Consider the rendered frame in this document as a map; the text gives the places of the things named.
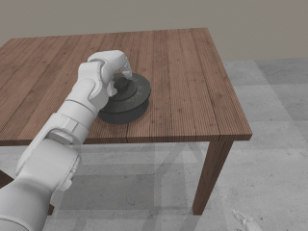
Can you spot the pot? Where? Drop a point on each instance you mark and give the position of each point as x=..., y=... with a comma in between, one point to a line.
x=124, y=118

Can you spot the table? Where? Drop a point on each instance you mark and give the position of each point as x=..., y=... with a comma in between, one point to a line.
x=191, y=98

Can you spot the right robot hand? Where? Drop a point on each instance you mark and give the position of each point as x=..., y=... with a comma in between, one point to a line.
x=246, y=221

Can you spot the left robot hand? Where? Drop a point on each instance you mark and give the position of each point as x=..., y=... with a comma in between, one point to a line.
x=119, y=61

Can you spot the robot left upper arm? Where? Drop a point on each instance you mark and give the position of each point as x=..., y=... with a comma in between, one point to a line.
x=24, y=203

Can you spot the robot left forearm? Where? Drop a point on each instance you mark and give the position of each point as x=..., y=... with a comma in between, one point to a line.
x=71, y=123

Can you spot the knob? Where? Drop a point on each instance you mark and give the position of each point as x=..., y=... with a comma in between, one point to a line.
x=121, y=83

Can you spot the lid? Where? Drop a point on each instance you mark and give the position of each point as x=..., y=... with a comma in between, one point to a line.
x=133, y=97

